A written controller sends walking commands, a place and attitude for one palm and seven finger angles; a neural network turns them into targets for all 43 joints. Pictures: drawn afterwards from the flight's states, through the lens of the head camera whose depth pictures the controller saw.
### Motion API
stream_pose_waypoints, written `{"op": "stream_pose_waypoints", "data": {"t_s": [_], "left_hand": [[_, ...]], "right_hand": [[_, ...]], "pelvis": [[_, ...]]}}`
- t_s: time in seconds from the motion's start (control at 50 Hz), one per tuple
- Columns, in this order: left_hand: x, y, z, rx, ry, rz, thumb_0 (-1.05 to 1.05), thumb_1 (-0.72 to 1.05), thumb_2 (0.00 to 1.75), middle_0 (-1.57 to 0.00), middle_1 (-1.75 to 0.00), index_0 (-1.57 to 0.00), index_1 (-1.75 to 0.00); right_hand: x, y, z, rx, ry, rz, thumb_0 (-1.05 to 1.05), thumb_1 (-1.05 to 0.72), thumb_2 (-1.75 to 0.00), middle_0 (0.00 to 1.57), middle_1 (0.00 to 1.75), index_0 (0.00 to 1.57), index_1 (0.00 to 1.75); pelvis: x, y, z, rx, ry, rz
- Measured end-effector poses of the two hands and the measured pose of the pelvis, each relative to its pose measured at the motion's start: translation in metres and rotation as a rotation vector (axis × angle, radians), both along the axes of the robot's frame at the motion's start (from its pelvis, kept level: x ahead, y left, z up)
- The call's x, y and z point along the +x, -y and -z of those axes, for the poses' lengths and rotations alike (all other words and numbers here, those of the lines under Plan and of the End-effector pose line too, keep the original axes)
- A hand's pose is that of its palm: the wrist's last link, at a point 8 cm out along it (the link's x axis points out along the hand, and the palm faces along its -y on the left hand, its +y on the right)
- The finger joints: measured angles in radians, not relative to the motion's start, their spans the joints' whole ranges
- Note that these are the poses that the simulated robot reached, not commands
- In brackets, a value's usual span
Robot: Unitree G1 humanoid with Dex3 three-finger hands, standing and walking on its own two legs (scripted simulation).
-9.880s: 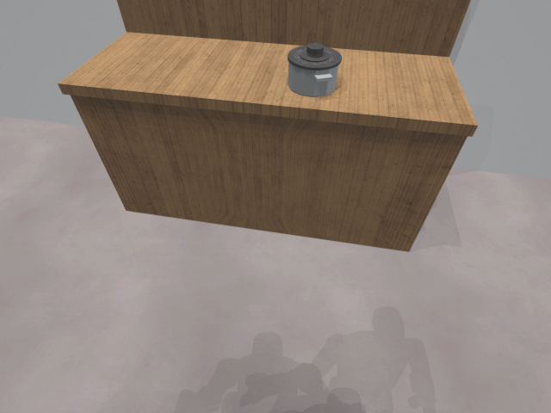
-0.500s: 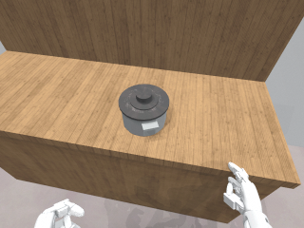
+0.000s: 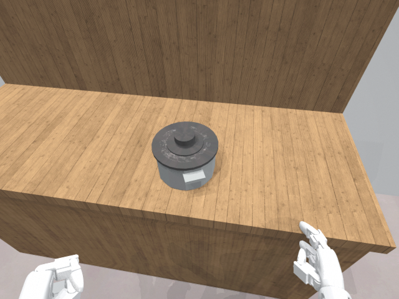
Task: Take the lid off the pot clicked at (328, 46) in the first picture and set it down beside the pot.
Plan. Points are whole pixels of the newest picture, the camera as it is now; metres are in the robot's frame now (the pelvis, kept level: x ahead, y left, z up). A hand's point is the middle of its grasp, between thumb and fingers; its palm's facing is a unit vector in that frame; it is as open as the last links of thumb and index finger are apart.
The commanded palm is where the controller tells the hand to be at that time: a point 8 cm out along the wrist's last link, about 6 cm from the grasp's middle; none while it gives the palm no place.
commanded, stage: raise the hand higher, near the body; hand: left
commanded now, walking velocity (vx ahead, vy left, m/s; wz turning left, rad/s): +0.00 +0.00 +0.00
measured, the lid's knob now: (184, 136) +0.49 +0.10 +0.05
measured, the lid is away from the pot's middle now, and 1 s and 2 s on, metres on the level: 0.00 0.00 0.00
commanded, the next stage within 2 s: reach forward and open the fingers in 0.46 s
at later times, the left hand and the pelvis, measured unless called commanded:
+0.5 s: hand (66, 251) +0.16 +0.23 +0.10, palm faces +0.31 -0.86 -0.40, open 3.1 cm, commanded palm +0.12 +0.27 +0.12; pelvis +0.00 +0.00 +0.00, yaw -1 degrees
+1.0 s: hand (51, 250) +0.16 +0.27 +0.09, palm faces -0.26 -0.10 -0.96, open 3.7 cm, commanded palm +0.17 +0.26 +0.15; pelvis -0.03 -0.01 +0.00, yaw -1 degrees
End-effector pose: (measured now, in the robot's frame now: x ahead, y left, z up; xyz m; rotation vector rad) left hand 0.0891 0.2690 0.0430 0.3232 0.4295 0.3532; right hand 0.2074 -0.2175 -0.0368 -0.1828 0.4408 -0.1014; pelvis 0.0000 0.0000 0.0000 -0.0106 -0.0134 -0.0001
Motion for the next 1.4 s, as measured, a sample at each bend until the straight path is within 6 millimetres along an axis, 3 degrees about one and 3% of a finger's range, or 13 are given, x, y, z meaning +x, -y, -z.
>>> {"op": "stream_pose_waypoints", "data": {"t_s": [0.28, 0.58, 0.7, 0.84, 0.9, 1.0, 1.1, 1.22, 1.34, 1.4], "left_hand": [[0.022, -0.003, -0.042, 0.06, 0.2, 0.069, 0.02, 0.89, 0.9, -1.29, -1.5, -1.3, -1.5], [0.041, -0.002, -0.09, 0.159, 0.371, 0.1, 0.02, 0.89, 0.9, -1.3, -1.5, -1.3, -1.5], [0.058, 0.012, -0.105, 0.712, 0.193, 0.303, 0.02, 0.85, 0.9, -1.27, -1.47, -1.28, -1.46], [0.064, 0.015, -0.112, 1.1, -0.047, 0.512, 0.01, 0.7, 0.97, -1.22, -1.29, -1.22, -1.28], [0.064, 0.008, -0.114, 1.127, -0.124, 0.536, 0.01, 0.61, 1.02, -1.19, -1.19, -1.19, -1.19], [0.067, 0.001, -0.101, 1.036, -0.236, 0.604, 0.01, 0.46, 1.11, -1.14, -1.02, -1.14, -1.01], [0.073, 0.016, -0.116, 1.079, -0.142, 0.724, 0.01, 0.3, 1.18, -1.08, -0.84, -1.08, -0.84], [0.092, -0.008, -0.116, 1.074, -0.156, 0.647, 0.0, 0.13, 1.23, -1.0, -0.63, -1.01, -0.63], [0.101, 0.019, -0.12, 1.087, -0.067, 0.755, 0.01, -0.03, 1.27, -0.93, -0.42, -0.93, -0.41], [0.114, 0.009, -0.124, 1.14, -0.074, 0.746, 0.0, -0.12, 1.3, -0.89, -0.31, -0.89, -0.31]], "right_hand": [[-0.005, -0.011, 0.0, 0.011, -0.006, -0.005, 0.01, -0.9, -0.9, 0.2, 0.3, 0.15, 0.27], [-0.005, -0.005, 0.0, 0.014, -0.003, -0.03, 0.01, -0.9, -0.9, 0.2, 0.3, 0.17, 0.29], [-0.002, 0.005, -0.002, 0.01, -0.018, -0.07, 0.01, -0.9, -0.9, 0.2, 0.3, 0.21, 0.32], [0.003, 0.015, -0.004, 0.038, -0.044, -0.074, 0.01, -0.91, -0.9, 0.2, 0.3, 0.29, 0.37], [0.003, 0.016, -0.003, 0.058, -0.041, -0.067, 0.01, -0.91, -0.9, 0.2, 0.31, 0.31, 0.37], [0.002, 0.015, -0.003, 0.06, -0.038, -0.064, 0.01, -0.91, -0.9, 0.19, 0.31, 0.3, 0.36], [0.0, 0.009, -0.004, 0.03, -0.041, -0.062, 0.01, -0.91, -0.9, 0.19, 0.3, 0.26, 0.33], [-0.002, 0.002, -0.006, 0.047, -0.056, -0.06, 0.01, -0.91, -0.9, 0.2, 0.3, 0.19, 0.3], [-0.003, -0.002, -0.006, 0.032, -0.058, -0.058, 0.01, -0.91, -0.9, 0.2, 0.3, 0.16, 0.28], [-0.003, -0.004, -0.007, 0.032, -0.067, -0.05, 0.01, -0.91, -0.9, 0.2, 0.3, 0.15, 0.28]], "pelvis": [[-0.005, -0.008, -0.001, 0.003, 0.031, 0.008], [-0.004, 0.0, -0.002, 0.004, 0.033, 0.013], [-0.009, 0.004, 0.001, 0.01, -0.016, 0.038], [-0.017, 0.008, 0.0, 0.01, -0.025, 0.05], [-0.02, 0.008, -0.001, 0.008, -0.017, 0.036], [-0.03, 0.008, -0.003, 0.005, -0.003, 0.013], [-0.036, 0.006, -0.005, 0.0, 0.012, -0.003], [-0.045, 0.002, -0.006, -0.002, 0.016, -0.003], [-0.043, -0.007, -0.007, 0.002, 0.012, 0.001], [-0.042, -0.009, -0.007, 0.003, 0.014, 0.002]]}}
